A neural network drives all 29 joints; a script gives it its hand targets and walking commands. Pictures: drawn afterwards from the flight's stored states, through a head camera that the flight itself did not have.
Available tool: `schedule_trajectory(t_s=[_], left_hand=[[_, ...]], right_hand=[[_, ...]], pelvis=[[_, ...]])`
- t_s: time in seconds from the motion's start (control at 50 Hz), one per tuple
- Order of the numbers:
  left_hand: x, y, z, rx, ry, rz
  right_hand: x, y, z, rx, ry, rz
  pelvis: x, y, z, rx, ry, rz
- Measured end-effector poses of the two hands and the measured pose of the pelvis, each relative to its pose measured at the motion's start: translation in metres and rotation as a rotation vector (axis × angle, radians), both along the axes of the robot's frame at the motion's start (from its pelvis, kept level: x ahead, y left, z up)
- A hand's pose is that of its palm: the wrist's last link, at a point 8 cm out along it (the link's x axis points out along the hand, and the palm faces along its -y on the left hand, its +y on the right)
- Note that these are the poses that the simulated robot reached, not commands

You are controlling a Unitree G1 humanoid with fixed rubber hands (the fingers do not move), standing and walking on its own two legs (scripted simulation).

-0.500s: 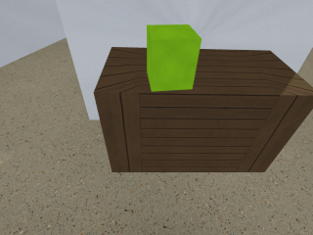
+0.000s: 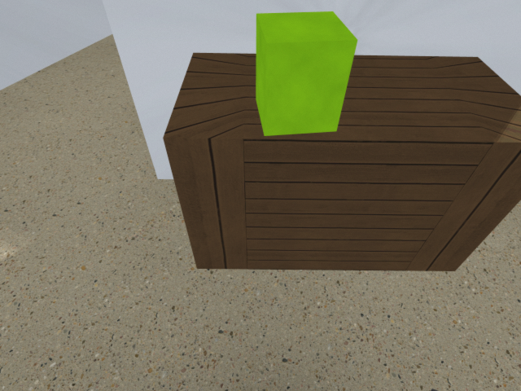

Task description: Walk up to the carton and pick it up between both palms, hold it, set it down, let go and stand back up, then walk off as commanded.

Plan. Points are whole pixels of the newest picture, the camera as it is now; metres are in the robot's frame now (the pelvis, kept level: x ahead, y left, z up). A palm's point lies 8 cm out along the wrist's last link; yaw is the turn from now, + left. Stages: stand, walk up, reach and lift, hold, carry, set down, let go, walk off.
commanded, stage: walk off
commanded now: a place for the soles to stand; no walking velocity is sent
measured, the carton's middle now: (298, 74) +0.89 -0.05 +0.08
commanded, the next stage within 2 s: stand in 0.38 s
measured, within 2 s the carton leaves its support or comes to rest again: neither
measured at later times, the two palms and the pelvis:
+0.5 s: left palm out of the picture +0.10 +0.30 -0.08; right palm out of the picture +0.13 -0.28 -0.08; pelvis +0.00 +0.00 +0.01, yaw +0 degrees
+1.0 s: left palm out of the picture +0.10 +0.29 -0.06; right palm out of the picture +0.10 -0.29 -0.08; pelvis -0.02 -0.01 +0.01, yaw +0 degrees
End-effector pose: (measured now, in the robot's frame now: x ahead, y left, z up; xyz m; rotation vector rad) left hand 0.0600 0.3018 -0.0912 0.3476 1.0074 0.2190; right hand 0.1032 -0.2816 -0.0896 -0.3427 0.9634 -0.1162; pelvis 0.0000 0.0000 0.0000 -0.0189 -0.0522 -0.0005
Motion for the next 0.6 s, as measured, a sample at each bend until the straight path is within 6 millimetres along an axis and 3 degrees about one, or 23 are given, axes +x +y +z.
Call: schedule_trajectory(t_s=[0.18, 0.44, 0.6], left_hand=[[0.029, 0.001, 0.005, 0.002, -0.05, -0.014], [0.035, -0.002, 0.011, 0.007, -0.06, -0.015], [0.053, -0.006, 0.021, 0.012, -0.109, -0.031]], right_hand=[[0.017, 0.003, 0.003, 0.001, -0.022, 0.012], [0.026, 0.001, 0.007, 0.007, -0.043, 0.016], [0.022, -0.002, 0.009, 0.011, -0.047, 0.019]], pelvis=[[0.005, 0.001, 0.001, 0.002, 0.009, 0.003], [0.006, -0.002, 0.004, 0.007, 0.021, 0.002], [-0.001, -0.005, 0.007, 0.011, 0.021, 0.001]])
